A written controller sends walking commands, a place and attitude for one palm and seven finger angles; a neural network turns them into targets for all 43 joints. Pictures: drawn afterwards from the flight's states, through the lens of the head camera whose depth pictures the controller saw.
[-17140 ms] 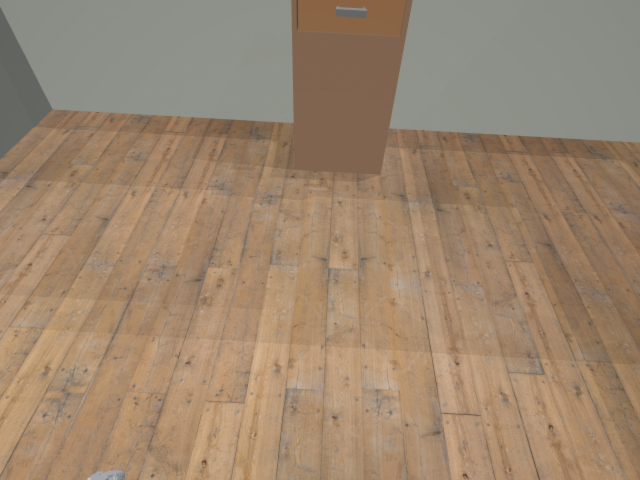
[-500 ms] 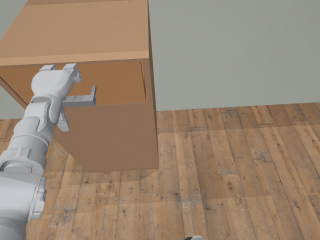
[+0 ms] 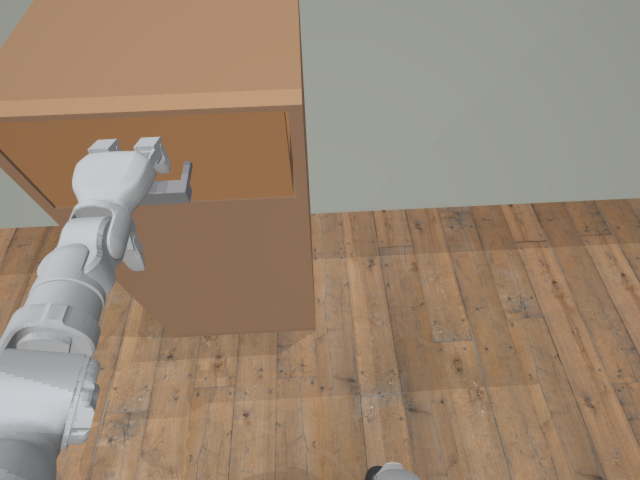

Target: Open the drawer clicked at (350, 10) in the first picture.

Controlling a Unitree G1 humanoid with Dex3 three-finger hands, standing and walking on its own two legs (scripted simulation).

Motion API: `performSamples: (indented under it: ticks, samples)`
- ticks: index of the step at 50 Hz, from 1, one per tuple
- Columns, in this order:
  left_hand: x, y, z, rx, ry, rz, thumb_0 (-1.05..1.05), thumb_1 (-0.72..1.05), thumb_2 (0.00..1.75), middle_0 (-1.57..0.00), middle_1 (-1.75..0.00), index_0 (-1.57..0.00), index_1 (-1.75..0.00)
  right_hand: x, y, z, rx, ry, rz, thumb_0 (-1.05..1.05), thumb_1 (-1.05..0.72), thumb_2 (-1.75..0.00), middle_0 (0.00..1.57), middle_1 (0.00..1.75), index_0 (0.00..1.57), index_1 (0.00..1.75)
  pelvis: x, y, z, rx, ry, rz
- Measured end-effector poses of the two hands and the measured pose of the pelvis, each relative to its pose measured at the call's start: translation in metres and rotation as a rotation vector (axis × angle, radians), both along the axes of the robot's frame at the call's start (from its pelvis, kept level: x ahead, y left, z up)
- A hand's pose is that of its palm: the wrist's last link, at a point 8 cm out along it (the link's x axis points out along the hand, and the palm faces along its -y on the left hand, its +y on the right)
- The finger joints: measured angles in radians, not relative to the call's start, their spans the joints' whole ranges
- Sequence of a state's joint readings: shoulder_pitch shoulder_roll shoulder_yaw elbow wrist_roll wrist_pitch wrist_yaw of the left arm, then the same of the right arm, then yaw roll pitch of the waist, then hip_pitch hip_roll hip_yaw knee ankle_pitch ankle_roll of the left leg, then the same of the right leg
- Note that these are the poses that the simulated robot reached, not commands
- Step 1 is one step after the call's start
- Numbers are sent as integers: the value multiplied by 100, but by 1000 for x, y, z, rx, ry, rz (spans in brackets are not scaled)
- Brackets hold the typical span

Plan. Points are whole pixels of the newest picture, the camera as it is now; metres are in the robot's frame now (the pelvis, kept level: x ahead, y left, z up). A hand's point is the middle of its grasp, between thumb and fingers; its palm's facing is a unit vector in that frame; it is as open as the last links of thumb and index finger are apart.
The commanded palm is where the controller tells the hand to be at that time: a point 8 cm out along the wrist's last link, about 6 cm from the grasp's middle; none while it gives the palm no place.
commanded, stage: lower the fingers behind the handle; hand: left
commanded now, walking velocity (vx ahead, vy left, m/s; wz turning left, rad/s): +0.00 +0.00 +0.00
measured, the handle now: (152, 181) +0.52 +0.25 +0.03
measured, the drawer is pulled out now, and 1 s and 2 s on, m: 0.00 0.00 0.00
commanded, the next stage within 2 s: close the thumb around the handle in 1.08 s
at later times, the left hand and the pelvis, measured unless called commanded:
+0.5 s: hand (144, 215) +0.46 +0.25 +0.02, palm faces -0.05 -0.01 -1.00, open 13.8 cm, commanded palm +0.44 +0.26 +0.07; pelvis +0.00 +0.00 -0.01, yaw +0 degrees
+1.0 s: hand (148, 220) +0.46 +0.25 +0.01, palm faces -0.06 -0.01 -1.00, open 13.8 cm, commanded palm +0.44 +0.26 +0.06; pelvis -0.01 +0.00 -0.02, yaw +0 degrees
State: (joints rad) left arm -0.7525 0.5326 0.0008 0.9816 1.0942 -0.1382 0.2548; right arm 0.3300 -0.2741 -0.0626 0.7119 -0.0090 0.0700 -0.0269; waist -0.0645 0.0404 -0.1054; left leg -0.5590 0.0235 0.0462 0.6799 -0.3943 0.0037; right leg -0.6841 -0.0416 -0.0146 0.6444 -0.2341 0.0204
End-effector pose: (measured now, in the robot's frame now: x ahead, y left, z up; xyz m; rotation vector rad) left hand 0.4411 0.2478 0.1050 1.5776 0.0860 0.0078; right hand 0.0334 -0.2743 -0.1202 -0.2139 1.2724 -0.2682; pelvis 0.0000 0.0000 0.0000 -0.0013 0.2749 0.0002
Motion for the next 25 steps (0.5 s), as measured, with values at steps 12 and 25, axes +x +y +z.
performSamples:
  ticks: [12, 25]
  samples:
    - [5, -6, -17, 0, 0, 13, 0, -49, 30, -32, -120, -32, -120, -7, 1, -7, 11, 23, 0, 1, -91, -90, 20, 30, 21, 30, -2, -1, -6, 2, 26, -3]
    - [4, -1, -29, -19, 5, 5, 0, -49, 30, -31, -121, -32, -120, -18, -6, -11, -5, 66, -8, 1, -91, -90, 20, 30, 21, 30, -3, -3, -11, 2, 52, -9]
